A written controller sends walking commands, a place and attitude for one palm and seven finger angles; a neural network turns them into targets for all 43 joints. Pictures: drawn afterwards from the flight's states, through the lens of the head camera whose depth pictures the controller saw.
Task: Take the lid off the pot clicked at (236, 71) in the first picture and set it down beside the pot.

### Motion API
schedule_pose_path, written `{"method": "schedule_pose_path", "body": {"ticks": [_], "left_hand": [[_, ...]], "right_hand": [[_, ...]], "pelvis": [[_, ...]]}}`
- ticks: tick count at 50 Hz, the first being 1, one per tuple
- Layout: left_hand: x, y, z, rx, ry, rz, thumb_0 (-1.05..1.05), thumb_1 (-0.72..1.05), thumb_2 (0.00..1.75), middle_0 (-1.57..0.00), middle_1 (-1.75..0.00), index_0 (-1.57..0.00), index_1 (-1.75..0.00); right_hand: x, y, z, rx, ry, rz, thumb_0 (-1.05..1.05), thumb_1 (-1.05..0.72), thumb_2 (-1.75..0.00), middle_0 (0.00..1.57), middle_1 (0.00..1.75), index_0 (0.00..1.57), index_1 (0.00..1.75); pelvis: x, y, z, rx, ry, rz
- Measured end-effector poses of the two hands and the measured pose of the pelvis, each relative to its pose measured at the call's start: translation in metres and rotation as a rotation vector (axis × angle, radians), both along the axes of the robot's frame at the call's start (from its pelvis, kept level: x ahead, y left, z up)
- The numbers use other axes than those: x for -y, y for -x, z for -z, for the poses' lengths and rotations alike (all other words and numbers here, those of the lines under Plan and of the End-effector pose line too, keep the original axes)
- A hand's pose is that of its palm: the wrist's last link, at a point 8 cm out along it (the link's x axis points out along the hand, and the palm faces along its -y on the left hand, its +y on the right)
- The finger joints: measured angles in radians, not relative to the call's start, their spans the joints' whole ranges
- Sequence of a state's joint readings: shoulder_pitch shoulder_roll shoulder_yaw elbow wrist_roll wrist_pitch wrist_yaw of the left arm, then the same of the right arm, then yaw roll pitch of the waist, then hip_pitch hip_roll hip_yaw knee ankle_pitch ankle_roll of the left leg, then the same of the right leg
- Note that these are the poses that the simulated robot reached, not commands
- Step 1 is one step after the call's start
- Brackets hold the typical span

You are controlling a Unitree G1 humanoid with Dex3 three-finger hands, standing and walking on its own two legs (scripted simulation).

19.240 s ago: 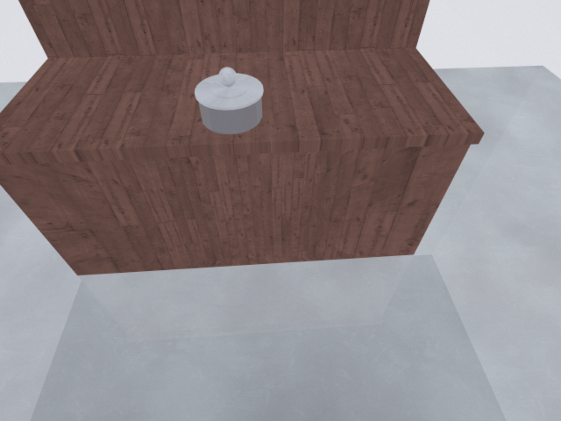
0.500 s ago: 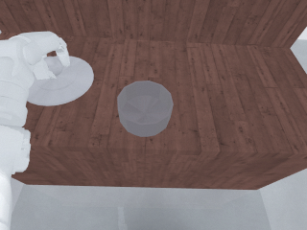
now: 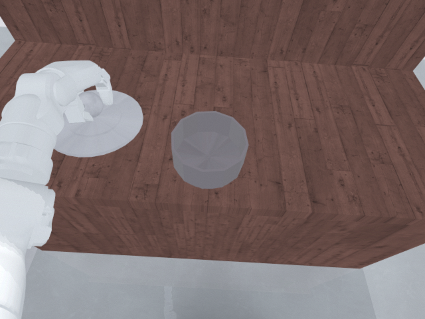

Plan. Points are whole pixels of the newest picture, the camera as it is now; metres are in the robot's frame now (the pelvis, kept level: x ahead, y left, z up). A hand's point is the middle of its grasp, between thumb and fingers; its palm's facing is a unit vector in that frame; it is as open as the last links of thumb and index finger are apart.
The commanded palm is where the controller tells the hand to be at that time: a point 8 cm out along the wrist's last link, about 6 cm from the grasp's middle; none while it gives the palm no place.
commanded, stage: lower the lid onto the table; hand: left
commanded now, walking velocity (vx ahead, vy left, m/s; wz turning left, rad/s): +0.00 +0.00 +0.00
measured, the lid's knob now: (89, 104) +0.50 +0.25 +0.09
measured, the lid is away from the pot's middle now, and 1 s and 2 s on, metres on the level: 0.25 0.24 0.25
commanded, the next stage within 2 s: none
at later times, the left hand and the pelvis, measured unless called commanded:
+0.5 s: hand (93, 116) +0.48 +0.24 +0.08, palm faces -0.44 -0.06 -0.89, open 7.9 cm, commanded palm +0.51 +0.23 +0.15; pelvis +0.00 -0.01 +0.00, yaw -1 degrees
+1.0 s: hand (94, 129) +0.47 +0.24 +0.05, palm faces -0.49 -0.09 -0.87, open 7.9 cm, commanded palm +0.51 +0.24 +0.11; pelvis +0.00 -0.04 -0.01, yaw -3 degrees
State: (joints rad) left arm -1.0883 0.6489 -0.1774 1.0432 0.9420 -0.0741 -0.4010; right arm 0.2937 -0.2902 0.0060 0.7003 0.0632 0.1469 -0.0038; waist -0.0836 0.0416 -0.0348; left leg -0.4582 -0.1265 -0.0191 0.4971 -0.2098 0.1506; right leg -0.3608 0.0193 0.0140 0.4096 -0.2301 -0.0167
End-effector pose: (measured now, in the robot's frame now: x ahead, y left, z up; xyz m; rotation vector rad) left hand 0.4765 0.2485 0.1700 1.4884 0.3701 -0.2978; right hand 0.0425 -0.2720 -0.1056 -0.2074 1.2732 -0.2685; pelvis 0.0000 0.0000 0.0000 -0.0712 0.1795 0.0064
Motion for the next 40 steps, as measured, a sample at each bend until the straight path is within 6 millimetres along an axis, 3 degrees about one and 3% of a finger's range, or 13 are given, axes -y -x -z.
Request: {"method": "schedule_pose_path", "body": {"ticks": [26, 40], "left_hand": [[0.011, -0.006, 0.031, -0.033, -0.004, -0.003, 0.02, 0.2, 0.86, -0.58, -0.9, -0.62, -0.93], [0.011, -0.008, 0.051, -0.062, 0.012, -0.023, 0.02, 0.2, 0.85, -0.58, -0.9, -0.62, -0.93]], "right_hand": [[0.021, 0.045, 0.001, -0.089, 0.03, 0.069, 0.0, -0.9, -0.9, 0.2, 0.3, 0.2, 0.3], [0.038, 0.048, 0.001, -0.096, 0.05, 0.096, 0.0, -0.9, -0.9, 0.2, 0.3, 0.2, 0.3]], "pelvis": [[0.015, 0.001, 0.004, -0.029, -0.003, 0.019], [0.031, -0.001, 0.007, -0.051, -0.005, 0.036]]}}
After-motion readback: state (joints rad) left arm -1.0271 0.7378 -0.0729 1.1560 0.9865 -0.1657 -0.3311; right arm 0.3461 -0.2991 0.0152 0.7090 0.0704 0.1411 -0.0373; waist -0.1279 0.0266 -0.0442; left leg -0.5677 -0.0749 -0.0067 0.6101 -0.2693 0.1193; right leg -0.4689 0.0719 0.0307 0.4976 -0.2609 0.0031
